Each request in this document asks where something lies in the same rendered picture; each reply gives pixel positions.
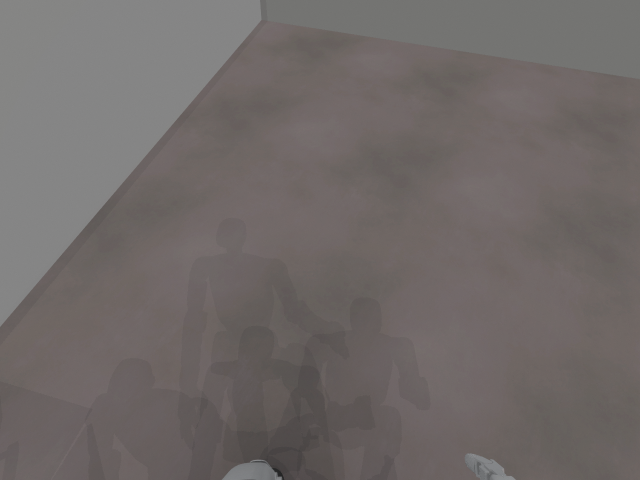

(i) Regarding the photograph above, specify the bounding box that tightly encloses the robot right hand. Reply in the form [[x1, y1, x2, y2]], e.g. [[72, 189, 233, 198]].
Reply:
[[465, 453, 515, 480]]

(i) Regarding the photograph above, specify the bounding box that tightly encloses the robot left shin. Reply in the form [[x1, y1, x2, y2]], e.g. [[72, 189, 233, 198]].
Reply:
[[250, 460, 275, 472]]

